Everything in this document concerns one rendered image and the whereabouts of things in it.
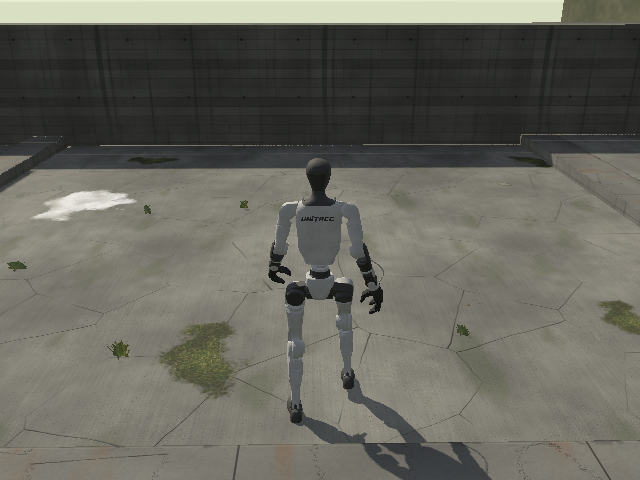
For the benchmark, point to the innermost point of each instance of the left robot forearm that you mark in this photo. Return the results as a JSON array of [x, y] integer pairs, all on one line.
[[275, 259]]

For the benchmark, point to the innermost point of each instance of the right robot hand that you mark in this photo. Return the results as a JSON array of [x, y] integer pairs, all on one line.
[[377, 299]]

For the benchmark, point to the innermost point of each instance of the left robot thigh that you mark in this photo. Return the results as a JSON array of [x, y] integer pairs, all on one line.
[[294, 302]]

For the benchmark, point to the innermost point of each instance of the robot right upper arm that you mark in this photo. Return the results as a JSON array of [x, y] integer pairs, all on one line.
[[351, 212]]

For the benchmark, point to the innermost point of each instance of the left robot hand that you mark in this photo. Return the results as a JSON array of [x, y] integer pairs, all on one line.
[[275, 278]]

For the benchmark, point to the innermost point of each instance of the robot head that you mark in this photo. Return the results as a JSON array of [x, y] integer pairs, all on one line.
[[318, 172]]

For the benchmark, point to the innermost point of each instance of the right robot forearm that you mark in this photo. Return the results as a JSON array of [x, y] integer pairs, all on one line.
[[367, 270]]

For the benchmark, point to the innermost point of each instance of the robot left upper arm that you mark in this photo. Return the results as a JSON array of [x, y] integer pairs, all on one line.
[[287, 212]]

